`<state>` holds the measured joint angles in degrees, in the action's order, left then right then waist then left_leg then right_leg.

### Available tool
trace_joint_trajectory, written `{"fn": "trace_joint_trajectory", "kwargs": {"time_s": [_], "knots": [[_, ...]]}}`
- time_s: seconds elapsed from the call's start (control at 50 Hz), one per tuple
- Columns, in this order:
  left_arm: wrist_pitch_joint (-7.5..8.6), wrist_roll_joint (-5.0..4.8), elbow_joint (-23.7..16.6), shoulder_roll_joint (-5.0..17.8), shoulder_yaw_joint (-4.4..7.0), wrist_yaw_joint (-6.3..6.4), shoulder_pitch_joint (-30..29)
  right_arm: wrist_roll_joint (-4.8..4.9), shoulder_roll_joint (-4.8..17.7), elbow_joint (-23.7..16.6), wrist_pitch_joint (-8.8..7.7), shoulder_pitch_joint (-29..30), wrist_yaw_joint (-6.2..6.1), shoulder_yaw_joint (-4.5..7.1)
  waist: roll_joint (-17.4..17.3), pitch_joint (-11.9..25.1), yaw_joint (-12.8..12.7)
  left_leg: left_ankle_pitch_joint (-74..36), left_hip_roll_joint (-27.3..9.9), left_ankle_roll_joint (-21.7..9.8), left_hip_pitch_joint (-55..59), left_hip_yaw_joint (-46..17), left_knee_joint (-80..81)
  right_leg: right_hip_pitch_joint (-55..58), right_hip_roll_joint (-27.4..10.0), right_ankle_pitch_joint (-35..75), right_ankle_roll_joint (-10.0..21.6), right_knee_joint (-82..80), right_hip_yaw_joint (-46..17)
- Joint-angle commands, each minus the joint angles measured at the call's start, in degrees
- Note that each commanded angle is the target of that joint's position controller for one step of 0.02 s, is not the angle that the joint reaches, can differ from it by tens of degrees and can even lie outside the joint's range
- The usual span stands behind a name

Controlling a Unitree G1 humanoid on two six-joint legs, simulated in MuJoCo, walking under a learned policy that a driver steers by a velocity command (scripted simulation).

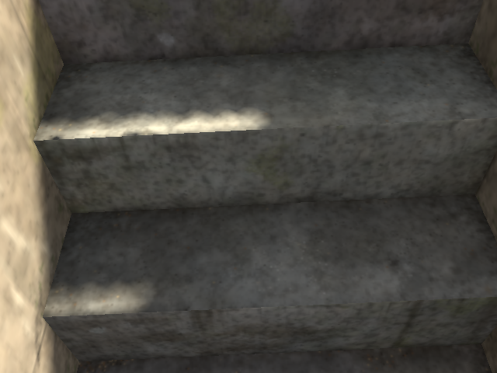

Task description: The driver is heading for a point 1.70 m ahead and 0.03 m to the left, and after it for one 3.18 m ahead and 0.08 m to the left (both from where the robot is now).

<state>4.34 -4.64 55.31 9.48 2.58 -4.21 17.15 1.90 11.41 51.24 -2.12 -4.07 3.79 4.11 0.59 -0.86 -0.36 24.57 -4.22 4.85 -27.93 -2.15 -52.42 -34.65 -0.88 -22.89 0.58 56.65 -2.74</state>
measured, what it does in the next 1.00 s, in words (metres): stands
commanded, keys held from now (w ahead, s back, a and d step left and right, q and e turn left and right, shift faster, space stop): no key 1.00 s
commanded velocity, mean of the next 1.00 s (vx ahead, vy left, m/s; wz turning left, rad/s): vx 0.02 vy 0.00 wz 0.00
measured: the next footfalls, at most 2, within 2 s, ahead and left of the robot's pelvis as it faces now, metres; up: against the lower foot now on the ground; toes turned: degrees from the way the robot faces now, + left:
left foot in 1.70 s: +0.32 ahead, +0.11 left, +0.21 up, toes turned +0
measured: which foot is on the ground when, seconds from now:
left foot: down 0.00-1.00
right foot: down 0.00-1.00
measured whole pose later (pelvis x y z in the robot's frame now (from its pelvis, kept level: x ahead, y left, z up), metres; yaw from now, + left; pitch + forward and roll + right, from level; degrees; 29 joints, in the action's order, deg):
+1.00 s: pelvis +0.02 +0.03 +0.05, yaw -1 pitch -1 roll +0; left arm 3.1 -0.8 54.3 10.2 -1.6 -5.9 8.0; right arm -0.1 7.9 60.4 -0.6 -17.1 7.9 1.4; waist -0.4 -6.2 1.4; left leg 20.1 -4.1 2.8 -12.4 1.2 -33.7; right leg -19.0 0.5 -11.7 -1.2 31.9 -2.6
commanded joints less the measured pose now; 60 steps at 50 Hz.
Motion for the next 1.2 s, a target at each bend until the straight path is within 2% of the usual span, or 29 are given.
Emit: {"fn": "trace_joint_trajectory", "kwargs": {"time_s": [0.02,0.04,0.06,0.1,0.12,0.14,0.16,0.18,0.28,0.32,0.34,0.36,0.4,0.44,0.46,0.52,0.6,0.64,0.7,0.72,0.76,0.78,0.9,0.92,1.0,1.04,1.12,1.16,1.2], "knots": [[1.95,-1.41,-8.7,6.7,-0.6,-0.27,-11.0,-0.99,-0.2,-2.5,0.8,-1.0,1.53,-1.04,7.8,5.4,4.5,-6.9,3.2,0.6,8.4,4.1,10.8,7.3,-5.5,-18.6,3.4,-36.0,-19.3],[1.6,0.56,-9.1,7.6,-0.1,-0.18,-8.7,-1.1,0.0,-3.1,0.75,2.0,1.65,-1.01,6.0,5.1,2.4,-6.6,3.1,0.4,8.6,4.7,10.1,10.9,-4.8,-11.9,3.2,-35.8,-17.5],[1.37,1.01,-8.7,8.1,0.06,-0.3,-8.0,-1.87,-0.5,-3.3,0.66,1.5,1.46,-1.66,6.3,5.7,2.8,-8.1,2.4,0.2,8.0,4.5,11.4,15.6,-4.2,-4.9,2.5,-34.9,-16.0],[0.94,1.48,-10.1,4.8,-0.8,-1.46,-5.8,-1.16,1.2,-3.5,0.13,2.0,1.61,-1.39,7.1,6.4,1.1,-8.9,1.3,0.1,8.4,4.1,13.9,22.0,-2.5,8.7,2.1,-32.8,-12.3],[0.31,2.15,-10.8,5.9,-0.74,-2.11,-6.9,-0.72,1.6,-3.5,0.05,1.0,1.85,-1.65,4.9,5.5,-0.1,-9.6,1.5,0.3,7.6,4.7,14.8,24.5,-1.6,12.9,1.9,-32.4,-10.0],[-0.17,2.6,-11.4,6.9,-0.55,-2.07,-6.7,-0.65,1.5,-4.2,0.08,1.4,1.86,-2.01,5.3,5.8,-0.3,-9.4,1.4,-0.3,8.7,4.9,15.3,25.4,-1.6,18.3,2.3,-31.4,-9.1],[-0.54,3.25,-10.9,5.7,-0.96,-2.42,-6.7,-0.51,0.1,-3.1,-0.23,0.7,2.01,-2.47,3.4,4.8,-0.2,-11.4,0.5,0.4,8.8,4.7,17.2,26.1,-1.2,20.3,1.9,-31.4,-8.2],[-0.85,3.59,-11.4,6.2,-0.72,-2.53,-5.6,-0.31,1.0,-3.4,-0.48,1.6,1.96,-2.61,2.7,4.5,-1.3,-11.1,0.7,0.2,9.4,5.2,17.2,25.9,-1.0,21.3,2.3,-31.3,-7.4],[-0.16,3.86,-12.3,5.3,-0.89,-3.27,-8.9,-1.14,2.0,-2.7,-0.62,-1.2,1.8,-2.62,0.6,3.4,-1.3,-10.2,-0.2,0.1,10.1,4.9,19.8,24.6,0.0,17.5,1.8,-31.2,-4.7],[0.88,3.5,-15.0,5.6,-0.95,-2.36,-12.6,-1.48,4.6,-4.9,-0.48,0.5,1.35,-1.36,0.5,4.9,-0.2,-10.0,-0.5,-1.5,12.2,4.5,19.6,22.1,0.0,19.6,2.0,-29.2,-3.9],[1.15,3.51,-15.8,5.4,-1.13,-1.96,-14.3,-1.58,4.3,-5.3,-0.68,0.5,1.19,-1.33,0.3,5.0,0.1,-10.7,-0.6,-2.0,12.7,4.1,19.8,21.2,0.0,20.8,2.1,-28.5,-3.5],[1.42,3.79,-15.9,4.7,-1.46,-1.72,-15.8,-1.9,2.2,-4.8,-0.53,-0.1,1.67,-2.0,-0.8,3.3,0.4,-12.8,-0.9,-2.5,13.0,3.7,20.1,19.2,0.4,21.9,1.6,-28.2,-2.1],[1.29,3.4,-15.4,4.3,-1.61,-1.64,-15.2,-1.99,2.6,-4.1,-0.37,-0.8,2.58,-2.44,-2.1,3.5,0.0,-15.0,-1.2,-2.8,14.8,2.8,20.7,17.8,0.4,19.3,1.0,-27.5,-0.7],[1.04,3.36,-15.2,4.7,-1.54,-1.7,-14.8,-1.68,2.2,-3.1,-0.46,-1.4,3.41,-2.61,-2.0,2.9,0.2,-15.5,-1.2,-2.8,16.5,2.0,21.4,15.9,0.9,17.1,0.2,-27.4,-0.2],[1.18,3.11,-14.9,4.4,-1.53,-1.71,-15.7,-0.96,3.4,-2.0,-0.53,-3.3,3.31,-2.11,-1.6,2.9,0.3,-14.1,-1.4,-2.8,17.1,1.9,20.8,15.1,0.7,16.0,0.0,-27.9,0.1],[1.26,3.22,-13.8,5.0,-1.27,-1.49,-14.9,-1.19,5.2,-1.1,-0.58,-4.9,3.1,-1.06,-2.2,2.4,0.3,-11.8,-1.0,-3.3,17.1,2.0,21.4,14.0,0.5,13.1,-0.5,-27.1,0.5],[0.66,3.92,-13.8,5.7,-0.92,-1.09,-16.2,-1.03,3.7,-2.4,-1.23,-3.6,3.64,-1.12,-1.6,1.8,0.4,-11.8,-0.7,-4.3,15.9,1.4,20.9,12.8,0.5,11.2,-1.1,-27.3,0.7],[0.59,3.72,-13.9,5.7,-0.92,-0.82,-16.1,-0.97,4.1,-2.3,-1.32,-4.5,3.65,-0.88,-1.8,2.4,0.7,-12.2,-0.7,-4.7,16.5,1.2,21.0,12.7,0.6,10.8,-1.2,-27.4,0.8],[0.23,3.68,-11.1,4.5,-1.74,-1.21,-13.5,-1.79,1.7,1.0,-0.12,-10.0,3.79,-1.44,-3.4,1.3,2.1,-11.5,0.1,-3.8,17.3,2.5,22.2,12.9,1.1,11.6,-0.4,-28.4,0.9],[0.21,3.58,-10.6,4.4,-1.94,-1.33,-13.2,-1.49,1.7,1.6,0.13,-10.2,3.74,-1.26,-2.3,-0.4,1.8,-11.6,0.2,-3.8,16.6,2.5,22.5,12.8,1.4,12.0,-0.5,-29.0,0.9],[0.02,3.78,-7.8,5.3,-2.1,-1.53,-10.6,-1.11,2.2,4.3,0.67,-12.8,4.31,-1.31,-1.6,0.1,1.9,-11.1,0.3,-3.7,15.9,3.0,23.8,16.0,1.4,12.7,-0.7,-30.0,0.9],[0.18,3.98,-8.6,4.8,-2.5,-1.36,-12.1,-1.29,2.7,4.0,0.76,-12.8,4.04,-1.05,-1.7,0.4,1.8,-11.1,0.6,-3.9,15.7,3.0,23.4,16.3,1.2,13.8,-0.9,-29.3,1.1],[-0.51,4.0,-5.0,5.6,-3.22,-1.7,-10.0,-1.33,0.6,6.9,1.46,-15.7,4.26,-2.07,-1.0,-0.2,1.6,-10.3,0.8,-4.0,16.2,3.5,25.1,17.7,1.3,13.1,-1.2,-31.3,1.3],[-0.5,3.55,-4.5,6.3,-2.94,-1.59,-9.5,-2.37,0.8,7.0,1.34,-14.9,4.18,-2.01,-1.8,-2.0,1.4,-9.6,1.0,-4.0,14.8,3.9,24.5,17.3,1.2,13.0,-1.1,-30.9,1.3],[-0.86,3.8,-2.3,5.5,-3.4,-1.63,-8.4,-2.02,0.7,8.8,1.0,-17.3,4.14,-2.19,-1.5,-1.7,1.3,-9.1,1.4,-3.9,14.7,4.1,25.1,17.2,1.4,11.4,-0.9,-30.6,2.2],[-1.05,3.36,0.1,5.2,-3.51,-2.02,-5.4,-1.77,-0.4,11.3,1.61,-21.2,4.69,-2.58,-1.4,-3.2,1.4,-3.8,1.4,-3.7,14.5,4.1,26.7,17.0,1.6,6.2,-1.3,-31.9,2.5],[-0.98,4.09,0.3,4.4,-3.03,-1.96,-5.7,-2.81,1.7,12.8,1.91,-22.9,4.24,-1.81,-3.3,-5.6,2.3,7.9,-1.4,-7.3,13.4,0.4,29.0,13.5,2.7,-4.0,0.0,-28.2,4.1],[-0.87,4.23,0.2,2.7,-3.24,-1.78,-5.9,-3.38,1.8,13.5,1.6,-23.5,4.08,-1.74,-4.4,-6.5,2.8,10.3,-3.8,-10.2,12.7,-2.9,30.1,11.6,2.9,-4.4,1.1,-25.0,4.6],[-0.29,5.06,-0.2,1.2,-3.49,-0.87,-5.8,-3.12,2.1,14.2,1.9,-26.3,3.42,-1.75,-5.2,-5.1,3.3,10.2,-7.2,-12.9,13.9,-6.9,32.5,11.9,2.5,-0.8,1.6,-23.4,5.0]]}}
Keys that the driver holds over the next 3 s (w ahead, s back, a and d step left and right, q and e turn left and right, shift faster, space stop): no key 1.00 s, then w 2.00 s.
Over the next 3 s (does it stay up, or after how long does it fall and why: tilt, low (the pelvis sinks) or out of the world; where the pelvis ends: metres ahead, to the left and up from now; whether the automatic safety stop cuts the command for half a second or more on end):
stays up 0.71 -0.01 0.60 its command is cut before an obstacle after 2.3 s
